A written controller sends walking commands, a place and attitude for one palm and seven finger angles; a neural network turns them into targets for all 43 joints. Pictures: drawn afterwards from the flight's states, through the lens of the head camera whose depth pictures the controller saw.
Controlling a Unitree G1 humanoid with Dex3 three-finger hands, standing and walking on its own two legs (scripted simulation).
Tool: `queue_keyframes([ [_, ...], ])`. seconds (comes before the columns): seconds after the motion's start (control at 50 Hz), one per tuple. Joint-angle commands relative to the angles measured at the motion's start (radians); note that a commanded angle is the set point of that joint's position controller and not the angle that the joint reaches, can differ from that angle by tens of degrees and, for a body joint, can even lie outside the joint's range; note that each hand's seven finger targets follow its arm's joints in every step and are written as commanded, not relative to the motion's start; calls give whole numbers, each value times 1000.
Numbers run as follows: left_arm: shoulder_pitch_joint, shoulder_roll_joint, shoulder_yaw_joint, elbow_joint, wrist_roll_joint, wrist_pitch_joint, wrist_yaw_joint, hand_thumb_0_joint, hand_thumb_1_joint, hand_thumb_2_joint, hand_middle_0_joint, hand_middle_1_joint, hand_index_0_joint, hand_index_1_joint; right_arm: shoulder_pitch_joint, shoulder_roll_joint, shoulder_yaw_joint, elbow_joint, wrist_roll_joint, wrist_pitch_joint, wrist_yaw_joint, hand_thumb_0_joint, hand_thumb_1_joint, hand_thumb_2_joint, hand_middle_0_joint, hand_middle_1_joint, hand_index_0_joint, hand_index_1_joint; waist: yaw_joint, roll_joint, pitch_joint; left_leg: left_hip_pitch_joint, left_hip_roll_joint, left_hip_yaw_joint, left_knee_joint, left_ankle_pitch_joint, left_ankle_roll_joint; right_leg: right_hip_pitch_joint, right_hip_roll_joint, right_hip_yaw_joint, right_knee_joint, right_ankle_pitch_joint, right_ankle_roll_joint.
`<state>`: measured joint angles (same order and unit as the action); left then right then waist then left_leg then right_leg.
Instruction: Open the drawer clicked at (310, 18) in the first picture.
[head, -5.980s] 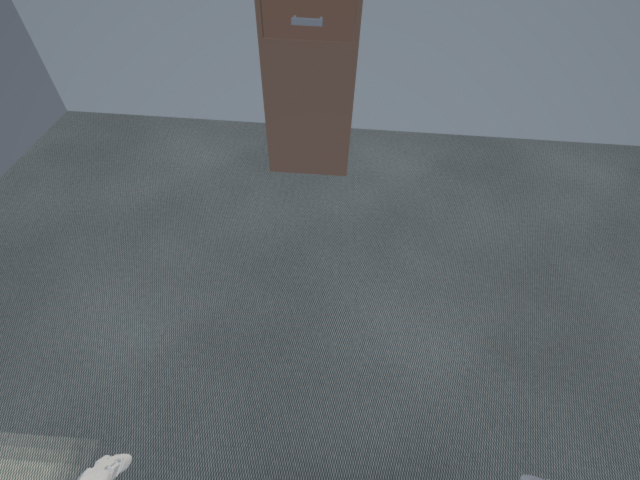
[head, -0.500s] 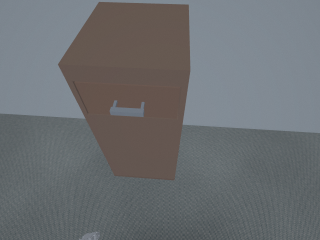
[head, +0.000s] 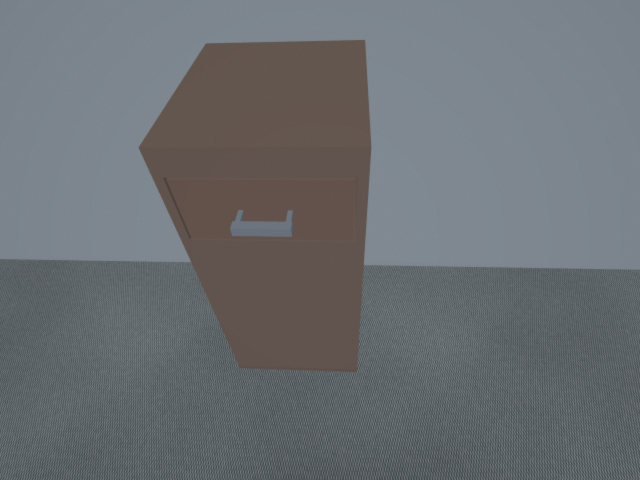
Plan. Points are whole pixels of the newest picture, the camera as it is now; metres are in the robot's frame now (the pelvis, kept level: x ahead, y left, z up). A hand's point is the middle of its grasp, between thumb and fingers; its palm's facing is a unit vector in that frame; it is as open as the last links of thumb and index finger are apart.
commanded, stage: come to a stop and stand still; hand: left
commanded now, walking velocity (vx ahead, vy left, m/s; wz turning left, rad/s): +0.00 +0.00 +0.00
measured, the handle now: (263, 221) +0.57 +0.14 -0.04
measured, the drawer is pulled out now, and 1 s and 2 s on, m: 0.00 0.00 0.00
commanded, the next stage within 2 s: look again from close up in 0.42 s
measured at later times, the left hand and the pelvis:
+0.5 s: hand out of the picture -0.04 +0.13 -0.18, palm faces +0.05 -0.99 -0.15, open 7.3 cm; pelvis -0.01 -0.02 +0.00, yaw +1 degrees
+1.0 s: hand out of the picture +0.02 +0.20 -0.18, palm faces +0.05 -0.98 -0.19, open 7.3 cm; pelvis -0.01 +0.02 -0.01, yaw +1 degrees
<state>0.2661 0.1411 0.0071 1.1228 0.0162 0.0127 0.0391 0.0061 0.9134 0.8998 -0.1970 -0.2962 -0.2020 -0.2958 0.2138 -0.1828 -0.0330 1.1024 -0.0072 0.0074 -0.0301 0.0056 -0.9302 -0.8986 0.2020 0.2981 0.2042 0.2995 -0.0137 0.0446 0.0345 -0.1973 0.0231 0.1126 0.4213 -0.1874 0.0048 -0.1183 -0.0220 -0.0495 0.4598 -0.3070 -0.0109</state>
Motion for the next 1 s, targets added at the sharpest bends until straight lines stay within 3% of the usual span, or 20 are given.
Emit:
queue_keyframes([
  [0.0, 13, 113, 13, -40, -7, -15, 6, 0, 900, 900, -200, -300, -200, -300, 71, -66, 5, 0, 1, -3, 4, 0, -900, -900, 200, 300, 200, 300, -3, -128, 59, 74, 94, -103, -74, 43, 4, -150, -104, 111, -172, 88, -14],
  [0.08, 44, 110, 11, -31, -8, -11, 3, 0, 900, 900, -200, -300, -200, -300, 91, -52, 15, 19, -4, 5, 4, 0, -900, -900, 200, 300, 200, 300, -1, -85, 141, 30, 77, -103, -85, -50, -1, -211, -97, 129, -224, -92, -20],
  [0.16, 64, 102, 14, -27, -10, -10, 2, 0, 900, 900, -200, -300, -200, -300, 125, -36, 17, 28, -7, 7, 2, 0, -900, -900, 200, 300, 200, 300, 0, -46, 134, 20, 72, -102, -80, -71, -2, -217, -94, 132, -230, -133, -23],
  [0.3, 91, 79, 14, -20, -12, -16, 2, 0, 900, 900, -200, -300, -200, -300, 171, -14, 17, 39, -7, 2, -3, 0, -900, -900, 200, 300, 200, 300, 3, -63, 87, 21, 77, -102, -61, -51, -2, -196, -93, 129, -226, -124, -30],
  [0.48, 135, 46, 7, 2, -15, -26, 4, 0, 900, 900, -200, -300, -200, -300, 192, 1, 23, 56, -3, -15, -11, 0, -900, -900, 200, 300, 200, 300, 12, -43, 61, 20, 93, -109, -68, 44, 2, -130, -83, 103, -181, 56, -29],
  [0.5, 94, 221, -3, -91, 13, -46, -1, 0, 900, 900, -200, -300, -200, -300, 163, -117, 6, -66, -11, -14, 11, 0, -900, -900, 200, 300, 200, 300, -24, -83, 161, -49, 45, -145, 10, 16, -7, -177, -68, 91, -163, 50, -40],
  [0.52, 95, 132, 13, -86, 1, -52, 8, 0, 900, 900, -200, -300, -200, -300, 130, -76, 9, -90, -20, -28, 4, 0, -900, -900, 200, 300, 200, 300, 0, -27, 41, -45, 69, -122, 71, -14, 5, -176, -120, 126, -133, 10, -45],
  [0.54, 103, 112, 15, -76, 8, -51, 11, 0, 900, 900, -200, -300, -200, -300, 160, -26, 10, -75, -24, -32, -5, 0, -900, -900, 200, 300, 200, 300, -16, -42, -26, -39, 52, -124, 105, 43, 5, -140, -133, 141, -130, 99, -55],
  [0.56, 109, 101, 11, -89, 2, -49, 11, 0, 900, 900, -200, -300, -200, -300, 195, -11, 14, -75, -22, -29, -7, 0, -900, -900, 200, 300, 200, 300, -15, -72, -49, -48, 41, -118, 129, 35, 6, -119, -148, 140, -137, 117, -62],
  [0.62, 110, 94, 14, -112, 3, -44, 12, 0, 900, 900, -200, -300, -200, -300, 203, -3, 17, -96, -23, -23, -3, 0, -900, -900, 200, 300, 200, 300, -13, -147, -34, -78, 31, -98, 136, 37, 14, -97, -143, 133, -98, 261, -71],
  [0.68, 137, 86, 18, -125, 1, -39, 14, 0, 900, 900, -200, -300, -200, -300, 192, -31, 11, -102, -15, -29, -9, 0, -900, -900, 200, 300, 200, 300, 2, -79, -24, -55, 66, -105, 97, 204, 26, -60, -99, 80, -10, 442, -53],
  [0.72, 156, 90, 16, -136, 2, -30, 16, 0, 900, 900, -200, -300, -200, -300, 183, -49, 9, -106, -14, -26, -9, 0, -900, -900, 200, 300, 200, 300, 11, -35, -5, -38, 83, -111, 107, 299, 34, -77, -82, 63, 13, 406, -42],
  [0.78, 156, 100, 19, -152, 1, -22, 16, 0, 900, 900, -200, -300, -200, -300, 156, -70, 1, -116, -14, -19, -9, 0, -900, -900, 200, 300, 200, 300, 13, -55, 21, -45, 90, -117, 94, 279, 38, -98, -76, 62, 6, 338, -32],
  [0.82, 159, 101, 17, -161, 2, -20, 16, 0, 900, 900, -200, -300, -200, -300, 144, -76, 2, -118, -14, -20, -6, 0, -900, -900, 200, 300, 200, 300, 16, -40, 4, -21, 95, -117, 90, 306, 42, -93, -72, 61, 7, 317, -28],
  [0.98, 134, 116, 13, -176, 4, -12, 8, 0, 900, 900, -200, -300, -200, -300, 89, -102, 2, -138, -12, -14, 4, 0, -900, -900, 200, 300, 200, 300, 13, -19, 40, -57, 98, -139, -5, 56, 41, -115, -66, 64, -45, 125, -11],
])
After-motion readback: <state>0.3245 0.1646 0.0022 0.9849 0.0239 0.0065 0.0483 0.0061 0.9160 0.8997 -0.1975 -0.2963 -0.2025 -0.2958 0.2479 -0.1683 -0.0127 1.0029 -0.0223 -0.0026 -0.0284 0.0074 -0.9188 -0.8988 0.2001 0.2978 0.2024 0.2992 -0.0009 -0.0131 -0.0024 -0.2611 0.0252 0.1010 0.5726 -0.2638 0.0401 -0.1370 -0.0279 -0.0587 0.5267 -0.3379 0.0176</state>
